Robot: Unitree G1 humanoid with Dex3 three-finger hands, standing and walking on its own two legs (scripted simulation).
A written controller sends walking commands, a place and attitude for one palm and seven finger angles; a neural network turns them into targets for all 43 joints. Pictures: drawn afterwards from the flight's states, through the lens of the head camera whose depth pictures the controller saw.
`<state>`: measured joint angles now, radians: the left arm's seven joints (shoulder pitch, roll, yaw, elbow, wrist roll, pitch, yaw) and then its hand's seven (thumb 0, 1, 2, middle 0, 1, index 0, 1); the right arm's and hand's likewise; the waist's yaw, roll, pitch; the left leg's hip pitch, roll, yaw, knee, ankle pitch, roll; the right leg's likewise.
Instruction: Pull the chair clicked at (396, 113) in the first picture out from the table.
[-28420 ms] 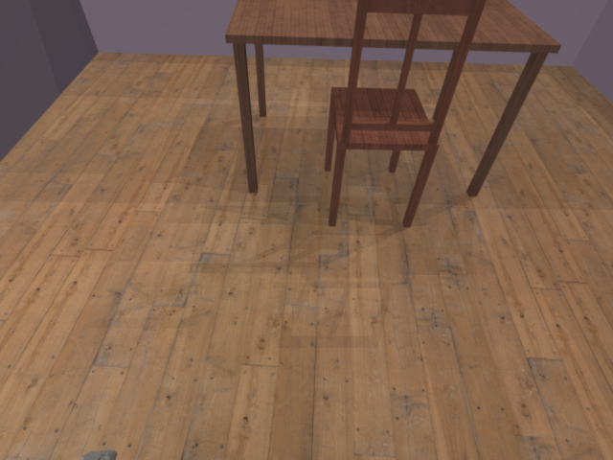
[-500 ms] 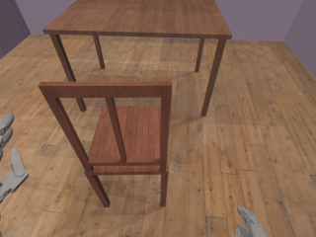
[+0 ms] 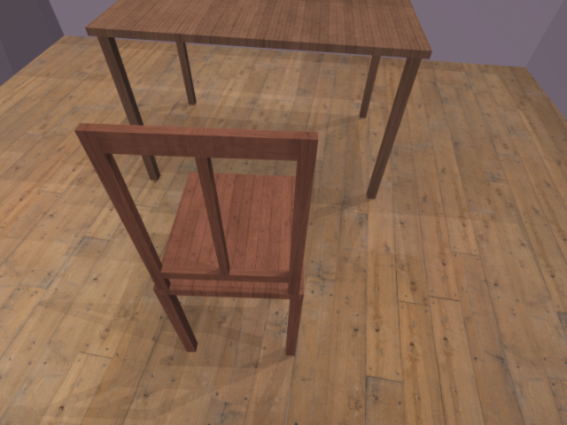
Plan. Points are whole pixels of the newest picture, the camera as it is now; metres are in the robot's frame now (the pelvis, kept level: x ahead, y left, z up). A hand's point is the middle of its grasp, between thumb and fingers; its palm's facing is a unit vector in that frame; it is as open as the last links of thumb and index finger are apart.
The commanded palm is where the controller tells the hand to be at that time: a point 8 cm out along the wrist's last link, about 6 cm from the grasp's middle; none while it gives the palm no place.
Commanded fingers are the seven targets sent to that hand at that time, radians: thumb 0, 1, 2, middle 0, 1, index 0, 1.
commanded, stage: let the arm hang, fingers relaxed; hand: left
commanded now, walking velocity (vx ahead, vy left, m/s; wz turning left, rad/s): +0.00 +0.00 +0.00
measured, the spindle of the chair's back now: (216, 224) +0.47 +0.17 -0.05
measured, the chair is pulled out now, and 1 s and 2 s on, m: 0.60 0.60 0.60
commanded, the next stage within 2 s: look to check the result in 0.58 s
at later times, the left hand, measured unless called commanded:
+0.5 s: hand out of the picture +0.00 +0.15 -0.17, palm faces +0.04 -0.98 -0.17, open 7.3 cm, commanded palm none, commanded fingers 0.00 0.90 0.90 -0.20 -0.30 -0.20 -0.30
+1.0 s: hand out of the picture +0.00 +0.14 -0.17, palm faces +0.05 -0.98 -0.17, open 7.4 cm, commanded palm none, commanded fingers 0.00 0.90 0.90 -0.20 -0.30 -0.20 -0.30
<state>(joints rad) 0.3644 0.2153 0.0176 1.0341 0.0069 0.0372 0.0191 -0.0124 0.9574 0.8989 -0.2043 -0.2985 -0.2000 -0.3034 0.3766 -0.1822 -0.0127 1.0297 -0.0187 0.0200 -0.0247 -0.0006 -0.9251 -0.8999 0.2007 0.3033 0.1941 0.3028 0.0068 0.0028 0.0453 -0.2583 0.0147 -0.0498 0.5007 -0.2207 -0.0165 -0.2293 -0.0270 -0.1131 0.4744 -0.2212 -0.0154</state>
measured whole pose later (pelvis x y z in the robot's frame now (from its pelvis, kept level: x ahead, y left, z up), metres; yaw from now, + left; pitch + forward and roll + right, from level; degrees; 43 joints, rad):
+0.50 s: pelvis +0.00 -0.01 +0.00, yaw -1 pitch -1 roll +0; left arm 0.33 0.11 0.01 1.08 0.01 0.01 0.03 0.02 0.93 0.90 -0.20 -0.30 -0.20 -0.30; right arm 0.38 -0.07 0.00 1.08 -0.01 -0.01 -0.03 0.00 -0.91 -0.90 0.20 0.30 0.19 0.30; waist 0.00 0.01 0.02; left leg -0.24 0.02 -0.03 0.48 -0.22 -0.03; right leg -0.24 -0.02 -0.10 0.50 -0.24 -0.03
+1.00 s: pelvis +0.01 -0.02 +0.00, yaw -1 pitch -2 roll +0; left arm 0.33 0.12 0.01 1.08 0.00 0.01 0.03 0.01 0.91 0.90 -0.20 -0.30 -0.20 -0.30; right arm 0.36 -0.10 0.00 1.10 -0.01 0.00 -0.04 0.00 -0.91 -0.90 0.20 0.30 0.19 0.30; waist 0.00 0.01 0.04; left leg -0.22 0.04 -0.04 0.47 -0.22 -0.04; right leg -0.21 -0.01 -0.11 0.48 -0.24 -0.04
